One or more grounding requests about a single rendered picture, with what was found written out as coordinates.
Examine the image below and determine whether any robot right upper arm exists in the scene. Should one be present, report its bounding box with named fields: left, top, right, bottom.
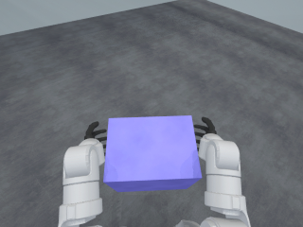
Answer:
left=200, top=217, right=247, bottom=227

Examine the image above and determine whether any left robot hand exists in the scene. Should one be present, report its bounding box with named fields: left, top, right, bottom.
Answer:
left=84, top=121, right=107, bottom=156

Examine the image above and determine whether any carton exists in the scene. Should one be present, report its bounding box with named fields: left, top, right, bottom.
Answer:
left=103, top=115, right=203, bottom=192

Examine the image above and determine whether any right robot hand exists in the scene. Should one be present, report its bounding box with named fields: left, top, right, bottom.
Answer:
left=193, top=117, right=217, bottom=151

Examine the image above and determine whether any right robot forearm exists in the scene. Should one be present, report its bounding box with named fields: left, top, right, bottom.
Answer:
left=198, top=133, right=251, bottom=227

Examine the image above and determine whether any left robot forearm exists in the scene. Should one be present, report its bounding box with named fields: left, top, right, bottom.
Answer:
left=58, top=138, right=105, bottom=227

